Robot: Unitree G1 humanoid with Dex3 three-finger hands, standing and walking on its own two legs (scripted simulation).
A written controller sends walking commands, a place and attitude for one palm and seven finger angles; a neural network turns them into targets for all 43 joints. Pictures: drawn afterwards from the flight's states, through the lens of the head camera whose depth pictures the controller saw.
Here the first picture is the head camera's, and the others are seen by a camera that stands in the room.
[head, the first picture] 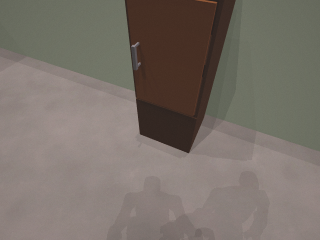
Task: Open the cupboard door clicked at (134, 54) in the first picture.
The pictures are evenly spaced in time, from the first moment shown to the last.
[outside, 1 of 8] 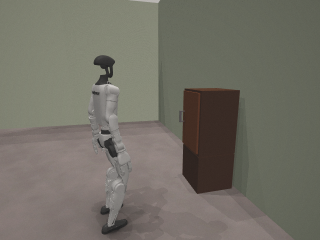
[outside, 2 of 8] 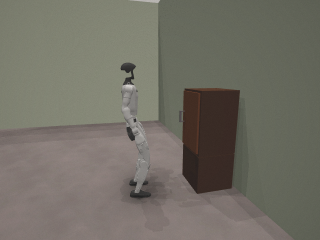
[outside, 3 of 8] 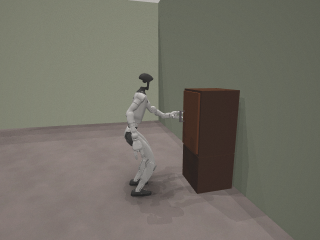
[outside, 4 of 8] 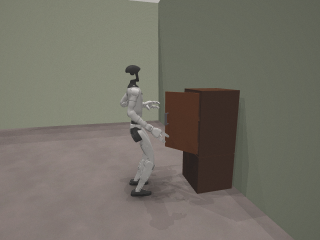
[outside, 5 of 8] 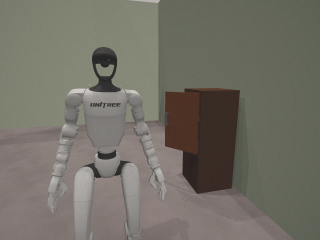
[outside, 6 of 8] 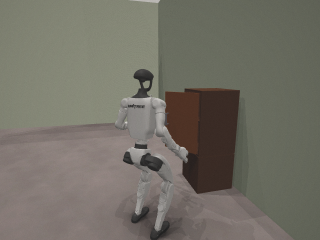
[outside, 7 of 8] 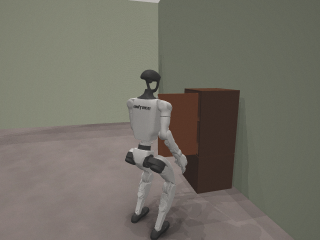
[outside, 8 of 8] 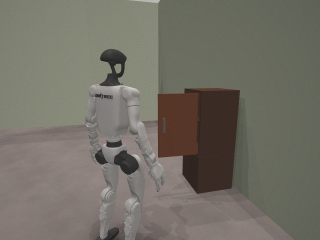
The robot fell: no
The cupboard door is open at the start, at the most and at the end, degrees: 0 90 88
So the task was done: yes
